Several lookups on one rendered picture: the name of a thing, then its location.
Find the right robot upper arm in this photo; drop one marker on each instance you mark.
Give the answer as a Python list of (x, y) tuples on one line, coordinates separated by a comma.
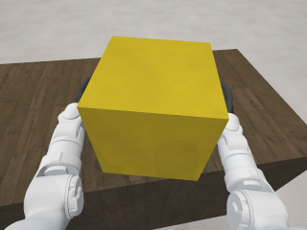
[(256, 210)]

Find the robot right hand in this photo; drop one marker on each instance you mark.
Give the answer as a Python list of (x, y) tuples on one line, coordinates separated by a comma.
[(228, 99)]

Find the robot left hand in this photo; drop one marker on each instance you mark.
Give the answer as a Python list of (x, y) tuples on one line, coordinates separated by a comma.
[(81, 90)]

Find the carton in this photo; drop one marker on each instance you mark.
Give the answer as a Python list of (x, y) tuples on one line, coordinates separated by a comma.
[(154, 107)]

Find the left robot upper arm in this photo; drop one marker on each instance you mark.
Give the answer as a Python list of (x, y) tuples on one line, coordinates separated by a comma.
[(52, 201)]

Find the robot left forearm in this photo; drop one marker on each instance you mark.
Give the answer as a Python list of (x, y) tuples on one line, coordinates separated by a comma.
[(65, 149)]

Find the pedestal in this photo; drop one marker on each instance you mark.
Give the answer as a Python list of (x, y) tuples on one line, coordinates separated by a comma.
[(32, 96)]

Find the robot right forearm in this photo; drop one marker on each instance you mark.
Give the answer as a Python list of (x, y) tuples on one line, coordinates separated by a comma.
[(240, 169)]

